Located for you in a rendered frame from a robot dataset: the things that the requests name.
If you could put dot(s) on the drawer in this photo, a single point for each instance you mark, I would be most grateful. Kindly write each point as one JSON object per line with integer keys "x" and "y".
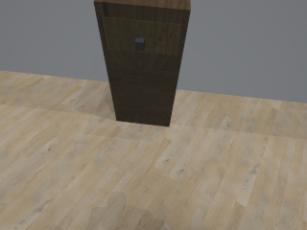
{"x": 160, "y": 37}

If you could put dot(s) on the cabinet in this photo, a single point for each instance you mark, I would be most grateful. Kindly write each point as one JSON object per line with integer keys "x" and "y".
{"x": 143, "y": 85}

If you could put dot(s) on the handle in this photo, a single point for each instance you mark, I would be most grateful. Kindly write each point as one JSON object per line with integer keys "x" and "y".
{"x": 139, "y": 43}

